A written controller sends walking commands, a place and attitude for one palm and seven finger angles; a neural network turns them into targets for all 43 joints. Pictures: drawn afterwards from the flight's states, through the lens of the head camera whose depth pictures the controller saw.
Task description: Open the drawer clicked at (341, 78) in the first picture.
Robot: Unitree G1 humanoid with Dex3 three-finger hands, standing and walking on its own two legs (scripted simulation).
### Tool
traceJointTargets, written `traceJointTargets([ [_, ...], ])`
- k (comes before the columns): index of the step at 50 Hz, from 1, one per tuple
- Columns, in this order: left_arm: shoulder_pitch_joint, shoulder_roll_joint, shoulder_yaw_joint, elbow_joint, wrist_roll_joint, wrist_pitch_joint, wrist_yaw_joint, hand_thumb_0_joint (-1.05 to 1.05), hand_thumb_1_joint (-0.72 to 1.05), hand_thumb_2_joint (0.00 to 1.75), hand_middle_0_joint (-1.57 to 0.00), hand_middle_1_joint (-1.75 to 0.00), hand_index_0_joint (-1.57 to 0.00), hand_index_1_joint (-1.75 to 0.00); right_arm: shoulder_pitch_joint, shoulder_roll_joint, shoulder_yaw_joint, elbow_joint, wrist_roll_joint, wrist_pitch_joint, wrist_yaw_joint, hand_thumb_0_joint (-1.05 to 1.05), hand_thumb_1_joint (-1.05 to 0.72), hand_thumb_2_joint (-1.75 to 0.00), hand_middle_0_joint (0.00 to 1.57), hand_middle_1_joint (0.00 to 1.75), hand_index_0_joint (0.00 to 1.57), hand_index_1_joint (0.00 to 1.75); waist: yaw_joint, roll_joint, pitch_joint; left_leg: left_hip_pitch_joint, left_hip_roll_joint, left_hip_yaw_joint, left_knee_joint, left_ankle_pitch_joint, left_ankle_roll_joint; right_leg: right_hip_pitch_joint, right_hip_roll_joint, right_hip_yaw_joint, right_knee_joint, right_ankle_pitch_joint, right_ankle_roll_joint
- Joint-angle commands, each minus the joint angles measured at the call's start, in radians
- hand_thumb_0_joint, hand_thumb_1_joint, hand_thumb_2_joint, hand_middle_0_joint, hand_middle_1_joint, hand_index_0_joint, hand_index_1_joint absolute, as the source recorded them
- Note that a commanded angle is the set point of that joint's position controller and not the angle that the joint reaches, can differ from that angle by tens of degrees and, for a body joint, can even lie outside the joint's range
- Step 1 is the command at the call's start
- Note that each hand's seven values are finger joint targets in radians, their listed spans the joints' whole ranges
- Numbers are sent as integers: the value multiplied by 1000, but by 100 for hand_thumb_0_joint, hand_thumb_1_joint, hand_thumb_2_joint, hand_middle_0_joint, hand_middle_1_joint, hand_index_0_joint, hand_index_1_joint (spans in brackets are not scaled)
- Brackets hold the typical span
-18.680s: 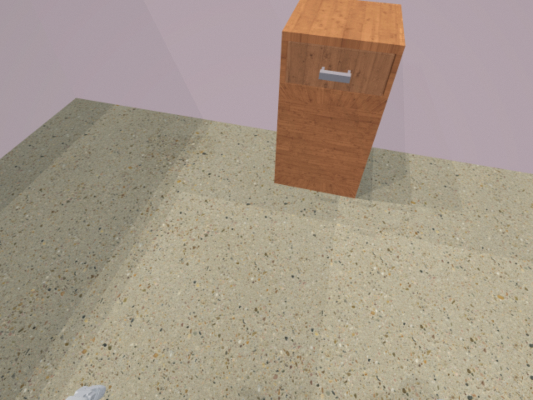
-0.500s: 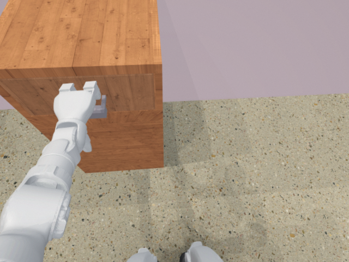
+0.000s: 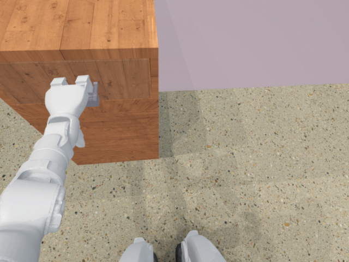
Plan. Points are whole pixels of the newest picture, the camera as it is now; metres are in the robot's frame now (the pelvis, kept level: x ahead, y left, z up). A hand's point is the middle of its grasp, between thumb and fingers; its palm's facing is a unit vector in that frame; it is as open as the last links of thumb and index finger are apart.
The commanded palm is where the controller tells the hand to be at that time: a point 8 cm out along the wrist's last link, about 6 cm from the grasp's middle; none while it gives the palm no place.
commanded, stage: lower the fingers behind the handle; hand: left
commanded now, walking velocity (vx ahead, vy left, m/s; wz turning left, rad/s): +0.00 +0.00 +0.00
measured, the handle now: (75, 93) +0.54 +0.22 -0.03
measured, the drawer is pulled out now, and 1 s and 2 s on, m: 0.00 0.00 0.03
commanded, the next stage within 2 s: close the thumb around the handle in 0.66 s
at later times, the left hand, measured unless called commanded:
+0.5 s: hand (78, 112) +0.49 +0.22 -0.05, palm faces -0.09 -0.03 -1.00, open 13.8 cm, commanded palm +0.49 +0.20 +0.01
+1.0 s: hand (78, 112) +0.50 +0.22 -0.05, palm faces -0.08 -0.03 -1.00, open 12.3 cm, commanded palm +0.49 +0.20 +0.01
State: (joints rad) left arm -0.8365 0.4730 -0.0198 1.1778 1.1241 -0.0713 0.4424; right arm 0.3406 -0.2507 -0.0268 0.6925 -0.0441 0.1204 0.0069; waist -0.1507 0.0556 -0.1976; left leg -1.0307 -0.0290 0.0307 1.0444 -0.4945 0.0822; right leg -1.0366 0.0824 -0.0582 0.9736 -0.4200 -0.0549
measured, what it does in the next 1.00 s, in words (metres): stands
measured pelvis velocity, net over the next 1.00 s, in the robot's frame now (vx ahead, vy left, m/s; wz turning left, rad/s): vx -0.01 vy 0.01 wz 0.00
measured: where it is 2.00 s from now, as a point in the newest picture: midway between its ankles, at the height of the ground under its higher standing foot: outside the picture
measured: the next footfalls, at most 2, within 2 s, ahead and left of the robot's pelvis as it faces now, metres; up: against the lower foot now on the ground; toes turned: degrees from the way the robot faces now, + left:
none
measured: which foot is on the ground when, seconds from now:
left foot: down 0.00-1.00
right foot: down 0.00-1.00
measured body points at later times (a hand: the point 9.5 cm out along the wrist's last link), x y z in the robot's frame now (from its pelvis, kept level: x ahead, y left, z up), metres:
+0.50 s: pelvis -0.01 +0.01 -0.02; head +0.14 +0.03 +0.41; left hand +0.49 +0.22 +0.01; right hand -0.01 -0.26 -0.14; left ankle -0.02 +0.07 -0.66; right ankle +0.01 -0.09 -0.66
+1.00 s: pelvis -0.01 +0.01 -0.02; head +0.14 +0.03 +0.40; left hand +0.49 +0.22 +0.01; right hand -0.01 -0.26 -0.14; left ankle -0.02 +0.07 -0.66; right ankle +0.01 -0.09 -0.66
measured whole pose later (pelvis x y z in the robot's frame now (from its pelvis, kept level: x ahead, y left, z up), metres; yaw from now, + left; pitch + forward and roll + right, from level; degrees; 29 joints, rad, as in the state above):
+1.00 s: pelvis -0.01 +0.01 -0.02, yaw +0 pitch +30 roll -4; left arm -0.91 0.49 -0.05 1.19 1.12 -0.03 0.45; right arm 0.34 -0.25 -0.01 0.68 -0.04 0.11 0.01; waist -0.17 0.07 -0.19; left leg -1.14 -0.03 0.02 1.15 -0.52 0.09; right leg -1.14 0.08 -0.08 1.06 -0.44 -0.05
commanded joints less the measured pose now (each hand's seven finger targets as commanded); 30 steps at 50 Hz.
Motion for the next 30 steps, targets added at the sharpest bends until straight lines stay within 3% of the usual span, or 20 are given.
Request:
traceJointTargets([
  [1,-439,208,29,-175,4,-11,53,0,-50,30,-30,-120,-30,-120,167,-177,-63,-27,-9,-19,-17,0,-90,-90,20,30,20,30,-38,69,-442,334,26,-96,-57,468,-37,177,-13,49,-64,316,10],
  [5,-421,249,60,-179,9,-15,64,0,-50,30,-30,-120,-30,-120,166,-182,-62,-33,-12,-21,-16,0,-90,-90,20,30,20,30,-22,88,-489,329,25,-98,-35,473,-41,167,-12,47,-38,310,9],
  [7,-444,228,43,-165,11,-8,71,0,-50,30,-30,-120,-30,-120,170,-182,-60,-26,-13,-22,-13,0,-90,-90,20,30,20,30,-33,105,-474,330,30,-113,-25,480,-48,119,-10,37,-23,291,8],
  [9,-460,206,26,-144,13,8,77,0,-50,30,-30,-120,-30,-120,174,-185,-62,-23,-14,-24,-12,0,-90,-90,20,30,20,30,-49,84,-469,325,34,-121,-14,476,-49,93,-10,33,-16,279,11],
  [13,-434,211,28,-113,3,37,62,0,-50,30,-30,-120,-30,-120,178,-189,-58,-26,-11,-18,-8,0,-90,-90,20,30,20,30,-41,94,-487,328,35,-127,-3,492,-56,85,-8,26,0,280,9],
  [14,-458,183,3,-116,2,41,57,0,-50,30,-30,-120,-30,-120,180,-187,-58,-28,-10,-18,-9,0,-90,-90,20,30,20,30,-59,77,-472,321,37,-129,-2,482,-52,78,-8,26,-6,278,12],
  [17,-482,231,28,-143,2,50,48,0,-50,30,-30,-120,-30,-120,188,-192,-55,-31,-8,-12,-13,0,-90,-90,20,30,20,30,-49,93,-506,336,37,-130,-7,493,-51,100,-9,27,-3,290,12],
  [18,-470,204,12,-151,2,51,45,0,-50,30,-30,-120,-30,-120,187,-188,-57,-35,-7,-11,-13,0,-90,-90,20,30,20,30,-46,98,-516,352,38,-132,-7,507,-54,99,-8,25,-5,293,11],
  [21,-481,170,-11,-131,-8,54,31,0,-50,30,-30,-120,-30,-120,183,-184,-54,-32,-5,-10,-15,0,-90,-90,20,30,20,30,-63,84,-460,342,43,-143,-16,468,-54,66,-9,19,-15,252,11],
  [22,-474,194,1,-123,-10,52,27,0,-50,30,-30,-120,-30,-120,182,-188,-51,-33,-3,-12,-18,0,-90,-90,20,30,20,30,-61,75,-443,323,42,-139,-17,430,-49,64,-9,21,-18,228,13],
  [23,-485,193,-4,-130,-11,47,23,0,-50,30,-30,-120,-30,-120,181,-188,-49,-34,-3,-15,-19,0,-90,-90,20,30,20,30,-64,85,-448,322,42,-138,-19,422,-47,61,-10,22,-18,223,12],
  [24,-470,213,11,-138,-9,42,21,0,-50,30,-30,-120,-30,-120,180,-188,-48,-38,-3,-15,-21,0,-90,-90,20,30,20,30,-50,93,-457,322,40,-135,-20,425,-48,73,-10,23,-15,225,9],
  [26,-492,184,-9,-147,-12,33,15,0,-50,30,-30,-120,-30,-120,180,-183,-49,-39,-3,-20,-21,0,-90,-90,20,30,20,30,-63,94,-462,329,43,-142,-18,427,-49,60,-10,22,-15,222,9],
  [27,-480,197,-1,-139,-6,30,16,0,-50,30,-30,-120,-30,-120,185,-185,-48,-39,-2,-21,-22,0,-90,-90,20,30,20,30,-57,91,-452,325,43,-145,-17,426,-51,55,-9,19,-11,218,9],
  [28,-486,158,-29,-146,-7,26,15,0,-50,30,-30,-120,-30,-120,184,-181,-50,-40,-3,-24,-22,0,-90,-90,20,30,20,30,-67,94,-456,330,44,-144,-14,427,-49,49,-9,20,-12,220,10],
  [29,-476,190,0,-151,-6,21,17,0,-50,30,-30,-120,-30,-120,186,-185,-50,-38,-4,-25,-20,0,-90,-90,20,30,20,30,-52,104,-460,329,45,-144,-15,427,-51,50,-10,19,-9,215,8],
  [30,-463,183,-7,-139,-6,23,17,0,-50,30,-30,-120,-30,-120,182,-183,-49,-41,-3,-25,-19,0,-90,-90,20,30,20,30,-56,101,-450,324,43,-141,-16,417,-51,51,-8,21,-14,210,7],
])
